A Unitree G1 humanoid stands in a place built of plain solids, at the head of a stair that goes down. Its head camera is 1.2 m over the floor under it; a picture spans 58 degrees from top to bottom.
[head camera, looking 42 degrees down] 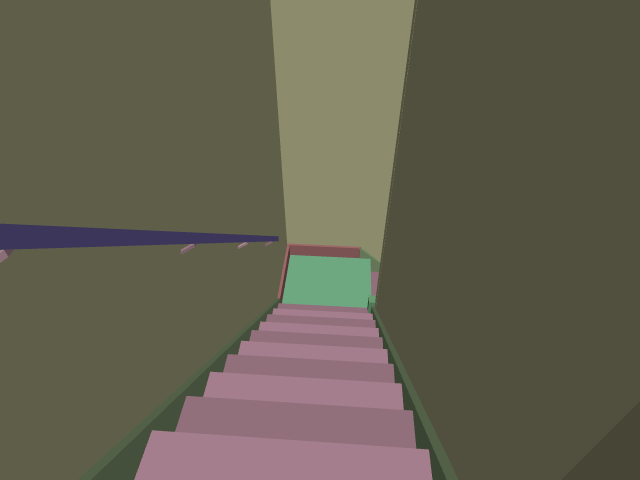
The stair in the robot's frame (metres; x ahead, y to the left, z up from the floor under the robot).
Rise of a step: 0.21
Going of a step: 0.23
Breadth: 0.89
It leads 4 degrees to the right of straight ahead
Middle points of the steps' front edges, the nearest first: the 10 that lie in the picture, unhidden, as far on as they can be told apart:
0.60 0.10 -0.20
0.83 0.09 -0.41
1.06 0.07 -0.62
1.30 0.05 -0.82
1.53 0.04 -1.03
1.76 0.02 -1.24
1.99 0.01 -1.45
2.22 -0.01 -1.65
2.45 -0.02 -1.86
2.68 -0.03 -2.07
